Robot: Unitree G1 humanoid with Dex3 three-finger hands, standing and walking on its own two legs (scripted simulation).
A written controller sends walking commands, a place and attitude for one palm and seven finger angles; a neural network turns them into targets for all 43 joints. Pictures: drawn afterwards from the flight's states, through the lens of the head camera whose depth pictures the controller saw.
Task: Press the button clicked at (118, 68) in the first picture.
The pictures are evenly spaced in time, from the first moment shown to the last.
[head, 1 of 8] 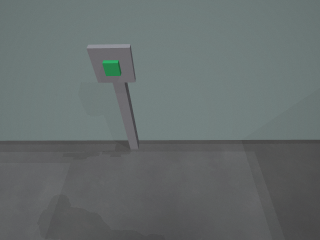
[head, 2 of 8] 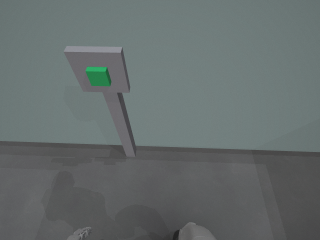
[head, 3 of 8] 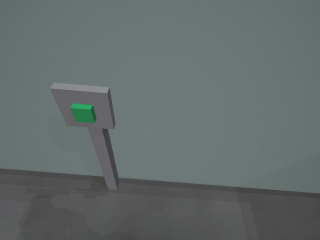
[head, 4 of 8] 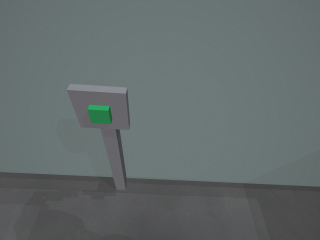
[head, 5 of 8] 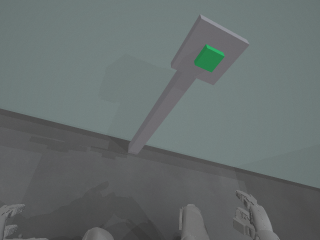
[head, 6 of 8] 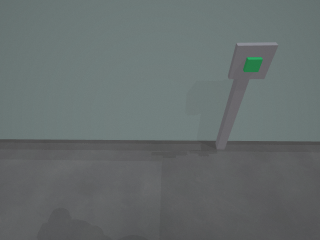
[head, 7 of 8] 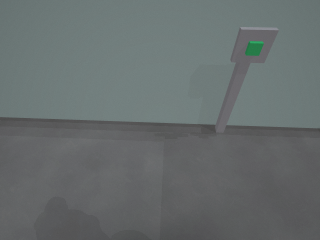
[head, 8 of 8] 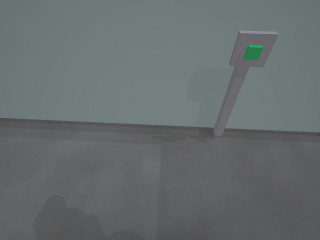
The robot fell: no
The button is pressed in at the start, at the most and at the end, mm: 0 0 0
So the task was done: no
